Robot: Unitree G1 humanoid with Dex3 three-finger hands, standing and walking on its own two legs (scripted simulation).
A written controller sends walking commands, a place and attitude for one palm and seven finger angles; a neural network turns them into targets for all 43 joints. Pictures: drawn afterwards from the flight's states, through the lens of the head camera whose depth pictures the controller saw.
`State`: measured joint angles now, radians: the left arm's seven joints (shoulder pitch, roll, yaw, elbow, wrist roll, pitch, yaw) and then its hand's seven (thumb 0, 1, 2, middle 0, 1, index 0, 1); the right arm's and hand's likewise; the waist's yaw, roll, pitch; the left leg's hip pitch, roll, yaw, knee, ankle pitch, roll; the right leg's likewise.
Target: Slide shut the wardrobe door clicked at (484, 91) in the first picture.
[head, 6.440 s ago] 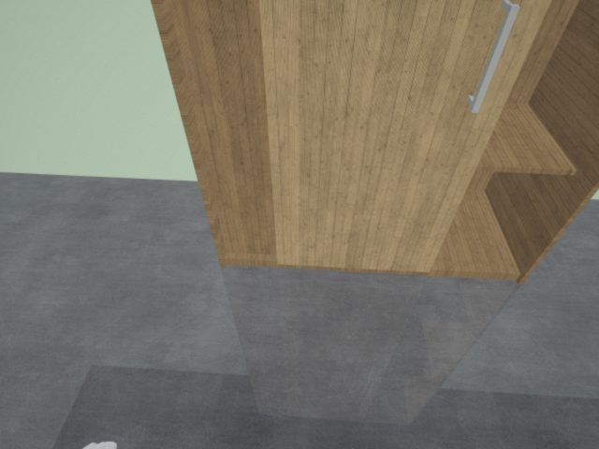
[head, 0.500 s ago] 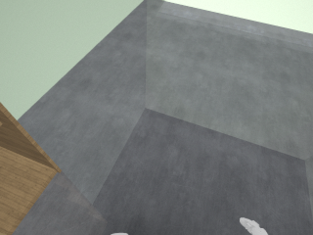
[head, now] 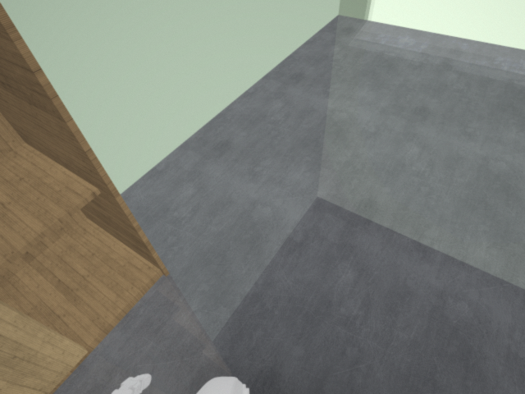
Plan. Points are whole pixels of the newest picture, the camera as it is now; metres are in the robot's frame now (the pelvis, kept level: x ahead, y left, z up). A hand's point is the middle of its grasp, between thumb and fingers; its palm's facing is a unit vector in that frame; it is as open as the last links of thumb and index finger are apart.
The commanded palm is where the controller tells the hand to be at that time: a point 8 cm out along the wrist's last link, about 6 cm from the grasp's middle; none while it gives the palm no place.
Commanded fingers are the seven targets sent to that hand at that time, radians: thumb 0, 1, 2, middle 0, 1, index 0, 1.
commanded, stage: turn to face it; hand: left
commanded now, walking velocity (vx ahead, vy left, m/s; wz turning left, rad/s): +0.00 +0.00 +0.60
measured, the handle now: out of the picture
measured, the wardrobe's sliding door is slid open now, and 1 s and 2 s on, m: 0.37 0.37 0.37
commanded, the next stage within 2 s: take the last steps up to it in 1.50 s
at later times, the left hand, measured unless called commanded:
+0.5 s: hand out of the picture +0.00 +0.29 -0.16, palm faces +0.34 -0.90 -0.26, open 7.3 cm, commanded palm none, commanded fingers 0.00 0.90 0.90 -0.20 -0.30 -0.20 -0.30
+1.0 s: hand out of the picture -0.02 +0.22 -0.14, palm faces +0.58 -0.77 -0.28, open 7.3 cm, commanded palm none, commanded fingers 0.00 0.90 0.90 -0.20 -0.30 -0.20 -0.30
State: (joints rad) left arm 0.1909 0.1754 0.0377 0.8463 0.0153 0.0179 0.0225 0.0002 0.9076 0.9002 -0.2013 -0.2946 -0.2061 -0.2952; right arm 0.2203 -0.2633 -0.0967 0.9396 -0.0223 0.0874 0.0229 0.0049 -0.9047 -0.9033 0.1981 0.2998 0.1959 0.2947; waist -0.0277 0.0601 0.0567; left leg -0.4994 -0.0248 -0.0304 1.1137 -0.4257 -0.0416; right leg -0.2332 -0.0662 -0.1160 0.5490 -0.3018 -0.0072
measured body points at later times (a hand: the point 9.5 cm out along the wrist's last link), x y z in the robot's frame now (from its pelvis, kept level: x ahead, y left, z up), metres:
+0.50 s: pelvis +0.00 +0.05 +0.00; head +0.02 +0.09 +0.45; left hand -0.02 +0.34 -0.14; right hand +0.16 -0.17 -0.12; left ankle -0.02 +0.14 -0.73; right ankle +0.02 -0.12 -0.65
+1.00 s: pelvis +0.01 +0.01 +0.01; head +0.05 -0.01 +0.45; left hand -0.05 +0.26 -0.11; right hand +0.21 -0.19 -0.15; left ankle -0.09 +0.12 -0.65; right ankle +0.06 -0.08 -0.73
